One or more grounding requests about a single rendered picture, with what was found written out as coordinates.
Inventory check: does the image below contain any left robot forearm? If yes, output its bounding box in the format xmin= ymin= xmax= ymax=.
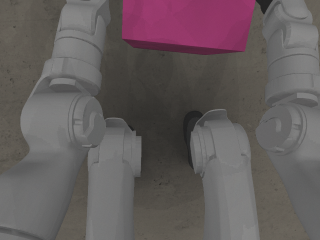
xmin=20 ymin=0 xmax=111 ymax=130

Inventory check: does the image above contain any carton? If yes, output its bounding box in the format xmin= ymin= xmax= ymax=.
xmin=122 ymin=0 xmax=256 ymax=55

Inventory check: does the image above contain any right robot forearm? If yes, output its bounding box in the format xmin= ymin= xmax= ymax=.
xmin=262 ymin=0 xmax=320 ymax=110

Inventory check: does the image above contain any robot right foot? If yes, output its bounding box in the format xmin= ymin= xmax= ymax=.
xmin=183 ymin=110 xmax=203 ymax=170

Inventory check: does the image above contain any robot right hand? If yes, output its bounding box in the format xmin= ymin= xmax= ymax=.
xmin=256 ymin=0 xmax=273 ymax=14

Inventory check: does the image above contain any robot left upper arm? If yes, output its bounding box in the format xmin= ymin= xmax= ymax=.
xmin=0 ymin=92 xmax=106 ymax=240

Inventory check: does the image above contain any right robot thigh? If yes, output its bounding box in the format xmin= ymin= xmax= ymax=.
xmin=190 ymin=118 xmax=260 ymax=240

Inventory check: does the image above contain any robot right upper arm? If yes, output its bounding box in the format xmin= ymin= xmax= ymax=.
xmin=255 ymin=102 xmax=320 ymax=240

